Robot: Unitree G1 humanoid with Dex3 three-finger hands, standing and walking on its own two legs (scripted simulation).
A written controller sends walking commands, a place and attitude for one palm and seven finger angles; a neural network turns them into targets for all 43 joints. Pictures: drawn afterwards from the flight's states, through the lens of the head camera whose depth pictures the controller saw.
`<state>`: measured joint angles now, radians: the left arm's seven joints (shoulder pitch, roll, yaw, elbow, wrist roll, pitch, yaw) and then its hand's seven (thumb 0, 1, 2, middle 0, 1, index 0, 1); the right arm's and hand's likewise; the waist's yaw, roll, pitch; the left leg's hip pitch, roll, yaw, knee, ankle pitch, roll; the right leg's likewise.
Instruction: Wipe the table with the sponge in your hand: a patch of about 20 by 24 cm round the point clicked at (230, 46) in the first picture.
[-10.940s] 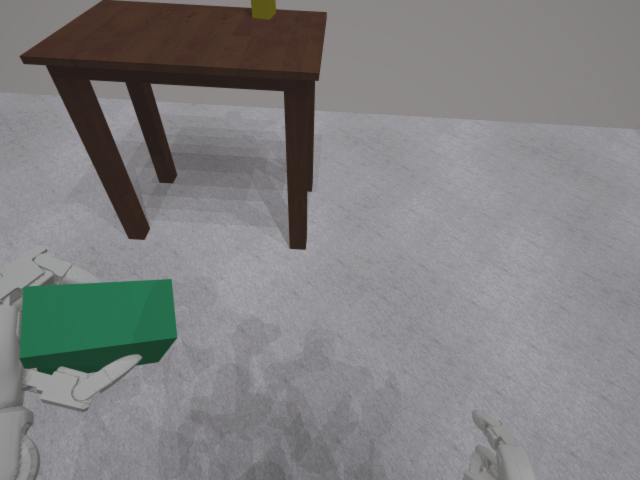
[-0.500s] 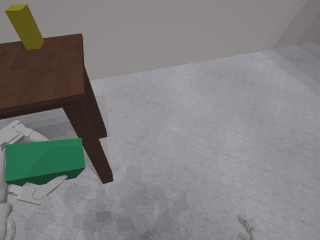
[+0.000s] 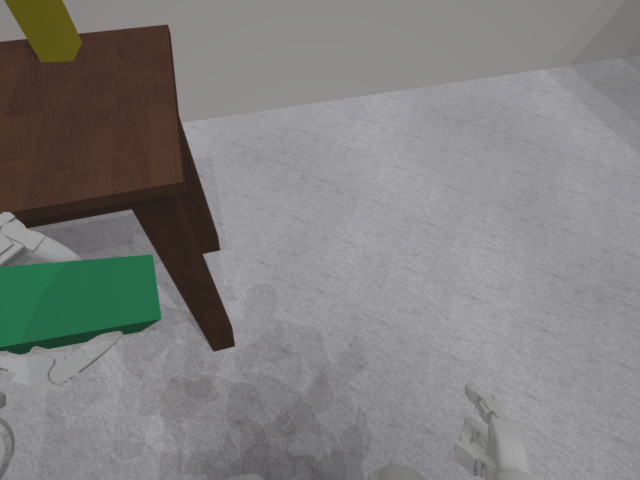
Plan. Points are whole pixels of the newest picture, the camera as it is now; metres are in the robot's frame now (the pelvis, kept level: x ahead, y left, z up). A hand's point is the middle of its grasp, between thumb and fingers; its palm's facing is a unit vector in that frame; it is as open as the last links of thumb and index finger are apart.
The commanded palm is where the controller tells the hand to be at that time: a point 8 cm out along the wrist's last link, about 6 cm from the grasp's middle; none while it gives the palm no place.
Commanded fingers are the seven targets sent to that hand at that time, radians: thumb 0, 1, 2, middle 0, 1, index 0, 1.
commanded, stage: take the last steps up to it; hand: left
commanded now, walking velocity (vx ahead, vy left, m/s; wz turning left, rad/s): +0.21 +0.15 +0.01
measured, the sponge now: (100, 303) +0.24 +0.22 +0.15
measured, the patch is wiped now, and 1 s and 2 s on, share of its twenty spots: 0.00 0.00 0.00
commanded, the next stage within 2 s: come to a stop and stand still in 0.32 s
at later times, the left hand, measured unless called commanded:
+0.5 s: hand (45, 225) +0.31 +0.29 +0.17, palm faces +0.36 -0.81 -0.47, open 9.6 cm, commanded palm +0.25 +0.34 +0.19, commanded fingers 0.00 0.10 1.30 -1.20 -1.60 -1.20 -1.60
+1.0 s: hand (68, 232) +0.30 +0.27 +0.17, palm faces +0.34 -0.83 -0.44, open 9.6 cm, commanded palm +0.25 +0.31 +0.19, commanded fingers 0.00 0.10 1.30 -1.20 -1.60 -1.20 -1.60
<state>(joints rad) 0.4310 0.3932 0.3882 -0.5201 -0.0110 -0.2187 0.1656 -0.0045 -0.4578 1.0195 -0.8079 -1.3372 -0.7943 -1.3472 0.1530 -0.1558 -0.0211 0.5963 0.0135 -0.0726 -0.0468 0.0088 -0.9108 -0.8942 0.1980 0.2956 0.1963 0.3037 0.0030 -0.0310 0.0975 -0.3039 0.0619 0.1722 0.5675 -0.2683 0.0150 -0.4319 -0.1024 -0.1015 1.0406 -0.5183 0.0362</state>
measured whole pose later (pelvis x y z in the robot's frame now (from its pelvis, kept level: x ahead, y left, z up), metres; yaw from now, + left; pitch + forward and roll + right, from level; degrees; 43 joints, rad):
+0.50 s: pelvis +0.09 +0.06 +0.00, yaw +0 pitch +0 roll +1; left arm 0.53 0.39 0.37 -0.62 -0.01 -0.24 0.17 0.00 -0.46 1.02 -0.81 -1.34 -0.79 -1.35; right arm 0.19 -0.26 -0.06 0.56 0.00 -0.02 -0.06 0.01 -0.91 -0.89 0.20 0.30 0.20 0.30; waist 0.01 -0.03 0.11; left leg -0.34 0.07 0.15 0.52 -0.12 0.00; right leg -0.22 -0.14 -0.15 0.63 -0.39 0.05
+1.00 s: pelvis +0.08 +0.04 +0.00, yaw -3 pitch -1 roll +1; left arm 0.49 0.35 0.35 -0.52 -0.05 -0.14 0.14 0.00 -0.46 1.02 -0.81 -1.34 -0.79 -1.35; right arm 0.19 -0.19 0.03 0.60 0.01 -0.05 -0.04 0.01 -0.91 -0.89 0.20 0.30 0.20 0.30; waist 0.01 0.03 0.07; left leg -0.39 0.07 0.06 0.78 -0.40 -0.03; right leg -0.26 0.01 -0.13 0.54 -0.28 -0.08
